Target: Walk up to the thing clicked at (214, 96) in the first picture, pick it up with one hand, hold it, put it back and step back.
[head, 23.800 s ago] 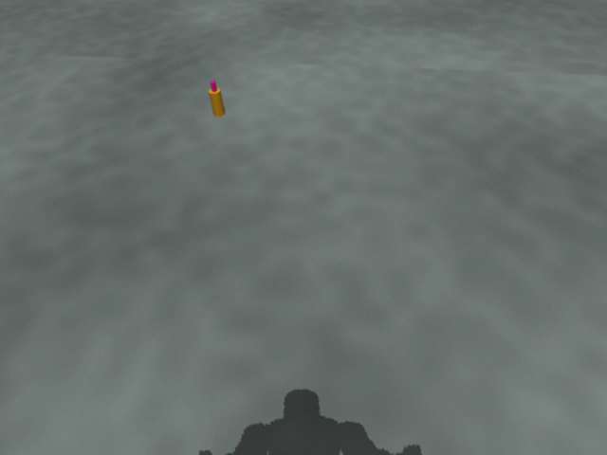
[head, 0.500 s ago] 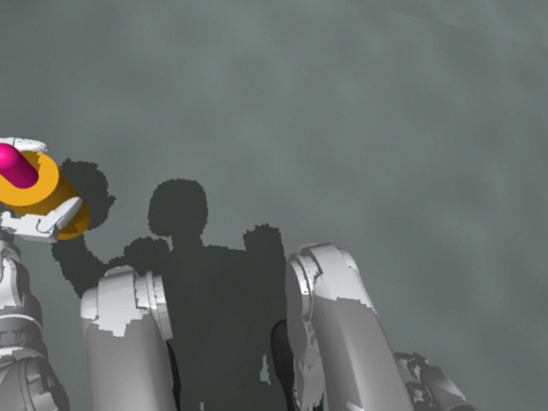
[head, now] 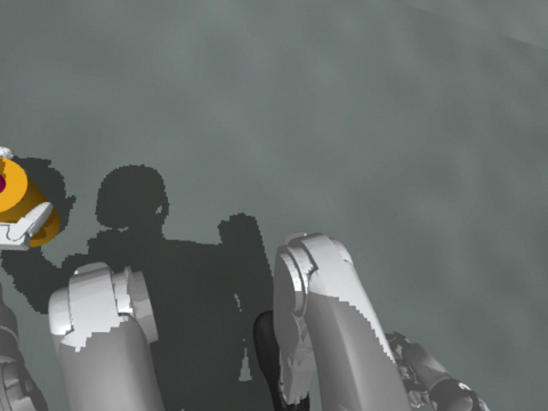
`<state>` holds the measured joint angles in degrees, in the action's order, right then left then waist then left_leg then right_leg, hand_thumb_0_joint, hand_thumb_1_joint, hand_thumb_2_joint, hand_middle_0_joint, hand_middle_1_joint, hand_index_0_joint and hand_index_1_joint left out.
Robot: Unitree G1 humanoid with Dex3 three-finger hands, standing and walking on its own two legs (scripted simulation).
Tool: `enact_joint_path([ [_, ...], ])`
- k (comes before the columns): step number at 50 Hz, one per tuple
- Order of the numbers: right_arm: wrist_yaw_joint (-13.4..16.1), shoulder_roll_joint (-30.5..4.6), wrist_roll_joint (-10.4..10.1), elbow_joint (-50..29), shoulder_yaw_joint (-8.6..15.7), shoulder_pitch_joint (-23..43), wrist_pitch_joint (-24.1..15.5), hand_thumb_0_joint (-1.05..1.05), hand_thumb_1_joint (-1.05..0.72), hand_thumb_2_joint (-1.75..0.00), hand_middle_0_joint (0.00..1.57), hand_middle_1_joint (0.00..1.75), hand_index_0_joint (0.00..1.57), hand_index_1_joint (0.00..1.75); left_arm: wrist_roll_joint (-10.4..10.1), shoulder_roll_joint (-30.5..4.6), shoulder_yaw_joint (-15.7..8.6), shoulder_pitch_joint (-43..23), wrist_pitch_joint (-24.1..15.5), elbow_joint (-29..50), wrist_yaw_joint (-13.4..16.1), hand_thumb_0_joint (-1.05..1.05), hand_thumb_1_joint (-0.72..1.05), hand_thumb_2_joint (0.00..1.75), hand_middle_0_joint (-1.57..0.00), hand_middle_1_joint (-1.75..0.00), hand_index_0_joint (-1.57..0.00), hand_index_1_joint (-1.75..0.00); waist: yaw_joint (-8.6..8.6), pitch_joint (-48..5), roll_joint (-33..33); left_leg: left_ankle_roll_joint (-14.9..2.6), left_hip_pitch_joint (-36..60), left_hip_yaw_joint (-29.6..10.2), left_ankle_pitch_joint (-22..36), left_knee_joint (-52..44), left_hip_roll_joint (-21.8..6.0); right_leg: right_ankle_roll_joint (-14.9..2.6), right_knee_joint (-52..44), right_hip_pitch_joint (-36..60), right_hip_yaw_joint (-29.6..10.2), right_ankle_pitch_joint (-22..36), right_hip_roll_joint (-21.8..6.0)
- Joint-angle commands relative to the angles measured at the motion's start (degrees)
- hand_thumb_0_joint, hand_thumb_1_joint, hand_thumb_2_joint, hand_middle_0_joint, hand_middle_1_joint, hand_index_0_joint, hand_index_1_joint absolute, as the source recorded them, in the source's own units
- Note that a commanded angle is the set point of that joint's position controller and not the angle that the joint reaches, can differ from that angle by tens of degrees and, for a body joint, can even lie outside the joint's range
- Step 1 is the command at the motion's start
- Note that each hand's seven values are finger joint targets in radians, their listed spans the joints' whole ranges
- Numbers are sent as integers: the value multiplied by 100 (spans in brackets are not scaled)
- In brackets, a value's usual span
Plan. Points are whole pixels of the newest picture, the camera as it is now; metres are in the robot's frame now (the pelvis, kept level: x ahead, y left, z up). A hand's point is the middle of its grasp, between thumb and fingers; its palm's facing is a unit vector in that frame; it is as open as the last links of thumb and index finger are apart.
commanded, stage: lower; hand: left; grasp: from the side
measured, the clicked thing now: (6, 199) +0.42 +0.29 -0.12
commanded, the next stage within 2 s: loosen in 0.78 s
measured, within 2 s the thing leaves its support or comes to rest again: rests again in 0.98 s
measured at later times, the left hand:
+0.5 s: hand (18, 201) +0.43 +0.29 -0.17, palm faces +0.29 -0.96 -0.02, open 9.7 cm
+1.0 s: hand (22, 207) +0.42 +0.29 -0.19, palm faces +0.31 -0.95 -0.02, open 9.7 cm
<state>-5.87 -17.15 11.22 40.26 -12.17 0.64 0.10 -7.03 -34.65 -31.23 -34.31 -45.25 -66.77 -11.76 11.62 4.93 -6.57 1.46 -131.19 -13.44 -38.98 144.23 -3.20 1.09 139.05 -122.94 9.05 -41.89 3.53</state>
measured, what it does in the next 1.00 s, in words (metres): stands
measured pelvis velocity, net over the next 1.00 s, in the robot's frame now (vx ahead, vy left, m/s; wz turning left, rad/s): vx -0.01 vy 0.01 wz -0.08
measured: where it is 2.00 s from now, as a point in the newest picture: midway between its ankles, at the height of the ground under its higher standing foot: (218, 405)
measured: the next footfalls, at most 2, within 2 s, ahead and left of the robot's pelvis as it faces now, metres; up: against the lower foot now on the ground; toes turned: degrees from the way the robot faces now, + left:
none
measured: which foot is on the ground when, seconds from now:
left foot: down 0.00-1.00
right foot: down 0.00-1.00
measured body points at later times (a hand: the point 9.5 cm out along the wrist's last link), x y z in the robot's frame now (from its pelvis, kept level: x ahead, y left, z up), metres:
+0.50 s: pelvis +0.00 +0.00 -0.01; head +0.24 +0.14 +0.34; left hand +0.40 +0.34 -0.16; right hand +0.13 -0.26 -0.08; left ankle +0.08 +0.14 -0.27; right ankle +0.10 -0.11 -0.27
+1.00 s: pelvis -0.01 +0.01 -0.02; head +0.23 +0.17 +0.32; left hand +0.40 +0.34 -0.19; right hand +0.14 -0.25 -0.06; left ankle +0.08 +0.14 -0.27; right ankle +0.10 -0.11 -0.27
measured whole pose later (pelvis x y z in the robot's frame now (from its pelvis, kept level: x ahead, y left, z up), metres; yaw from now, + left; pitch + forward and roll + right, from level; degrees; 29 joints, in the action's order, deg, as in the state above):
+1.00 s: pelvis -0.01 +0.01 -0.02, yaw -4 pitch +16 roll -16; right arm -6.8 -20.5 18.3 35.0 -24.7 8.4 -0.4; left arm -7.7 -46.0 -31.9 -34.2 -54.5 -75.5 -6.5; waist 13.8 15.3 -14.2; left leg 1.4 -128.4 -20.8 -40.2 150.4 -2.5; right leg 3.0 139.8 -117.7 14.2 -40.6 5.8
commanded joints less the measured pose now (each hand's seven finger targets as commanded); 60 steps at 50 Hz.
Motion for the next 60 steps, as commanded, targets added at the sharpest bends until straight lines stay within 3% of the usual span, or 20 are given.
enact_joint_path([
  [1,68,-1725,112,-234,340,-556,14,0,-92,-91,20,30,20,30,-135,-1850,-317,-1806,-946,1650,10,0,18,121,-130,-141,-132,-140,48,-3984,2498,-74,3095,453,939,-1445,-63,-297,-1264,1628,349,1359,184],
  [2,62,-1732,134,-238,301,-524,0,0,-92,-91,20,30,20,30,-193,-1888,-315,-1875,-1009,1849,19,0,17,121,-128,-139,-130,-138,35,-4028,2673,-64,3147,455,939,-1417,-66,-301,-1242,1681,328,1390,187],
  [3,67,-1761,151,-278,273,-520,1,0,-93,-91,20,30,20,30,-230,-2082,-490,-1852,-1050,1962,66,0,18,120,-128,-138,-130,-138,4,-4134,2757,-48,3239,443,966,-1447,-79,-305,-1237,1740,336,1392,187],
  [8,96,-1888,246,-241,116,-392,0,0,-94,-91,20,30,20,30,-286,-2178,-402,-1980,-1167,1905,121,0,17,118,-126,-136,-128,-136,203,-3957,3149,11,3497,336,1099,-1386,-126,-309,-1174,1647,376,1535,179],
  [12,97,-1926,334,-241,-26,-349,-4,0,-95,-91,20,30,20,30,-278,-2189,-397,-1776,-1227,1636,180,0,14,120,-128,-138,-129,-138,278,-3840,3007,-2,3513,278,1458,-1205,-156,-269,-1173,1832,384,1871,193],
  [13,94,-1942,355,-241,-59,-333,-2,0,-94,-91,20,30,20,30,-242,-2136,-226,-1841,-1242,1559,170,0,13,119,-128,-138,-129,-138,395,-3725,2979,-7,3405,253,1414,-1161,-156,-263,-1177,1851,398,1879,195],
  [16,72,-1972,390,-278,-158,-313,21,0,-94,-91,20,30,20,30,-265,-2164,-331,-1575,-1271,1090,202,0,11,120,-128,-138,-129,-138,374,-3567,2650,-33,3125,233,1322,-1084,-138,-232,-1233,2066,458,1868,227],
  [18,57,-2025,403,-341,-207,-191,23,0,-93,-91,20,30,20,30,-268,-2129,-255,-1598,-1304,907,155,0,14,119,-127,-137,-128,-137,460,-3337,2562,-44,2983,172,1085,-1101,-146,-230,-1210,1917,553,1674,237],
  [23,37,-2107,461,-458,-327,-18,37,0,-92,-90,20,30,20,30,-309,-2316,-444,-1382,-1369,610,146,0,15,120,-127,-139,-129,-138,364,-3237,2467,-42,2909,142,975,-1067,-156,-218,-1187,2004,646,1606,283],
  [24,36,-2153,474,-492,-346,-10,33,0,-92,-90,20,30,20,30,-310,-2278,-404,-1434,-1401,629,141,0,16,122,-128,-140,-130,-139,438,-3229,2509,-15,3005,89,1012,-1108,-175,-218,-1142,1997,694,1629,286],
  [25,35,-2158,501,-491,-369,29,41,0,-91,-90,20,30,20,30,-298,-2461,-539,-1381,-1433,721,168,0,16,122,-128,-140,-130,-139,337,-3275,2606,-5,3070,98,1076,-1098,-180,-225,-1126,2020,680,1667,290],
  [31,49,-2202,596,-530,-473,129,36,0,-92,-91,20,30,20,30,-261,-2775,-628,-1560,-1562,1046,337,0,15,123,-129,-141,-130,-140,398,-3251,2904,18,3191,47,1119,-1059,-221,-230,-1085,2085,685,1759,321],
  [35,54,-2259,652,-521,-500,229,29,0,-93,-91,20,30,20,30,-155,-2777,-415,-1658,-1622,1116,383,0,15,121,-128,-138,-129,-138,543,-3133,3232,78,3408,-23,1055,-1148,-249,-258,-1018,1873,745,1690,312],
  [44,29,-2320,696,-546,-608,327,-18,0,-91,-90,20,30,20,30,-204,-2467,-134,-1741,-1670,552,487,0,15,123,-129,-140,-131,-139,760,-2743,2684,19,3060,-95,804,-985,-222,-176,-1113,1923,861,1669,337],
  [45,17,-2311,708,-556,-630,341,-13,0,-92,-90,20,30,20,30,-174,-2424,-88,-1727,-1677,417,497,0,15,116,-133,-137,-135,-136,752,-2697,2644,23,3006,-109,774,-994,-219,-181,-1113,1928,874,1643,346],
  [47,12,-2314,721,-583,-646,377,1,0,-92,-90,20,30,20,30,-159,-2499,-139,-1683,-1730,551,514,0,1,100,-119,-121,-123,-120,676,-2687,2714,40,3103,-138,867,-1046,-233,-182,-1066,1949,910,1679,353],
  [51,0,-2354,726,-650,-654,451,10,0,-93,-90,20,30,20,30,-218,-2511,-285,-1441,-1750,549,521,0,-10,70,-104,-98,-107,-95,588,-2767,2861,86,3304,-183,1059,-1124,-259,-200,-964,1933,953,1754,365],
  [55,5,-2345,748,-658,-674,447,49,0,-93,-90,20,30,20,30,-206,-2721,-461,-1378,-1732,737,575,0,-32,58,-87,-80,-90,-79,513,-2862,2981,89,3336,-147,1173,-1083,-285,-201,-978,2082,917,1867,398],
  [58,18,-2310,746,-651,-691,463,71,0,-93,-90,20,30,20,30,-161,-2725,-442,-1382,-1679,640,600,0,-36,44,-70,-63,-71,-62,555,-2789,2995,78,3246,-130,1128,-1069,-292,-208,-995,2055,903,1864,404],
  [60,18,-2310,722,-657,-704,472,91,0,-92,-90,20,30,20,30,-146,-2500,-262,-1401,-1582,108,570,0,-38,37,-64,-55,-65,-54,699,-2461,2675,27,2816,-110,812,-1016,-272,-194,-1057,1982,914,1704,404],
])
